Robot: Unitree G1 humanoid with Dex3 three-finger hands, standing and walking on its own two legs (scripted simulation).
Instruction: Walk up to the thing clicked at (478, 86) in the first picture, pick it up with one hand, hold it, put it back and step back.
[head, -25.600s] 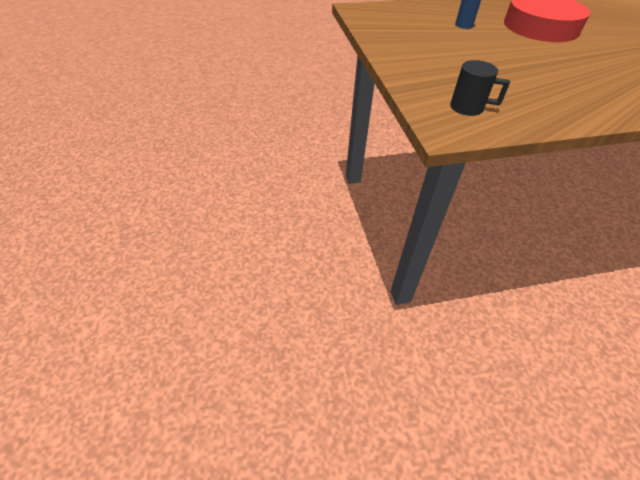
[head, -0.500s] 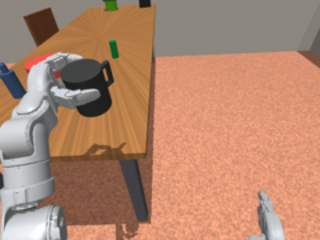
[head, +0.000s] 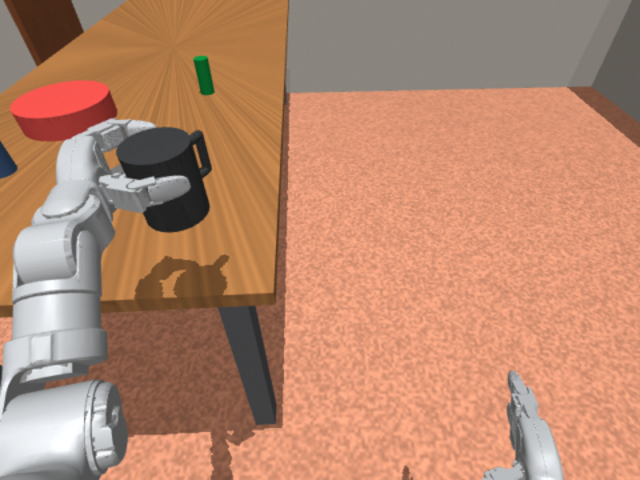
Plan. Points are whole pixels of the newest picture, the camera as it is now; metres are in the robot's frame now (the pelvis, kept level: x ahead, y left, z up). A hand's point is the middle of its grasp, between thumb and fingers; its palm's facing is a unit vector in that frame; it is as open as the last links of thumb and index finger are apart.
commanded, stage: crouch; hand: left
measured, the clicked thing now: (176, 172) +0.42 +0.16 +0.22
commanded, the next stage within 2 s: lower in 1.00 s
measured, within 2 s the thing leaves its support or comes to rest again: rests again in 1.92 s
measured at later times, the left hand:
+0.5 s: hand (152, 169) +0.48 +0.22 +0.18, palm faces +0.25 -0.97 +0.00, open 11.2 cm
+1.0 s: hand (155, 174) +0.50 +0.23 +0.16, palm faces +0.27 -0.96 +0.00, open 11.2 cm
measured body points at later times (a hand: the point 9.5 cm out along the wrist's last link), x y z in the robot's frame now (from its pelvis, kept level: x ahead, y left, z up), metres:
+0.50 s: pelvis +0.02 +0.01 +0.00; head +0.03 +0.01 +0.45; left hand +0.46 +0.27 +0.18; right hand +0.16 -0.26 -0.06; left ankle +0.05 +0.13 -0.73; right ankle +0.02 -0.13 -0.73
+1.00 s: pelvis +0.04 +0.00 +0.00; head +0.07 +0.01 +0.45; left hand +0.48 +0.28 +0.16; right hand +0.19 -0.26 -0.06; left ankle +0.05 +0.13 -0.73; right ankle +0.02 -0.13 -0.73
